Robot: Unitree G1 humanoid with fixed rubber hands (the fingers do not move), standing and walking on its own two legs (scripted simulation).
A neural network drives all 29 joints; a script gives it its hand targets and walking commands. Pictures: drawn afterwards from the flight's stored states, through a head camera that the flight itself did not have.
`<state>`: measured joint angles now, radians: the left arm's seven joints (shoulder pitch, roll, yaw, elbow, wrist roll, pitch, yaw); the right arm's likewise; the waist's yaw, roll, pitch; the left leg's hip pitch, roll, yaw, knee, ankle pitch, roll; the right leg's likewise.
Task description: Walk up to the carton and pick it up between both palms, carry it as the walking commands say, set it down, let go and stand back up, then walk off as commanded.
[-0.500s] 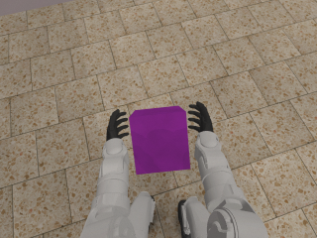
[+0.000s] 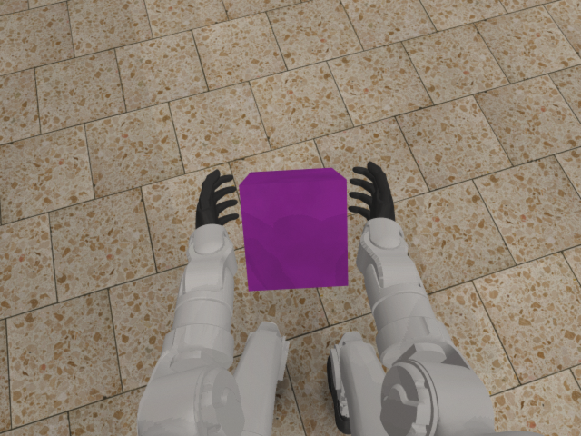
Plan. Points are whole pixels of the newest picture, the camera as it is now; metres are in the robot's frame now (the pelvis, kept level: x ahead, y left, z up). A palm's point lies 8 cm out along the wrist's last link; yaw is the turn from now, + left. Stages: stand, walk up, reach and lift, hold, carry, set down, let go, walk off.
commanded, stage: set down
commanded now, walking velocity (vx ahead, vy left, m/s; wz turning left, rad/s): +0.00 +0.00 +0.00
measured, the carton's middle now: (294, 223) +0.42 +0.05 -0.18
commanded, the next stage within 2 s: none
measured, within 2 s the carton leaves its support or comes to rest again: neither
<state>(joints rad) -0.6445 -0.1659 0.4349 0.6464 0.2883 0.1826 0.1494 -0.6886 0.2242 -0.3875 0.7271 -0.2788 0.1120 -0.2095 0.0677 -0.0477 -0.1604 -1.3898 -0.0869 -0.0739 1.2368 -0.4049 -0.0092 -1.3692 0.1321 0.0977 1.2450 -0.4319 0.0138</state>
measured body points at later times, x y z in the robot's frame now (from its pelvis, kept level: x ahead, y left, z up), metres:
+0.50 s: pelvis -0.01 -0.01 -0.07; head +0.22 +0.01 +0.32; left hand +0.41 +0.18 -0.16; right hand +0.44 -0.07 -0.15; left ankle +0.08 +0.11 -0.61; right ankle +0.07 -0.11 -0.61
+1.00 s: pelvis -0.04 +0.00 -0.14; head +0.24 +0.03 +0.22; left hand +0.44 +0.18 -0.24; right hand +0.46 -0.06 -0.23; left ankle +0.08 +0.11 -0.61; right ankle +0.07 -0.11 -0.61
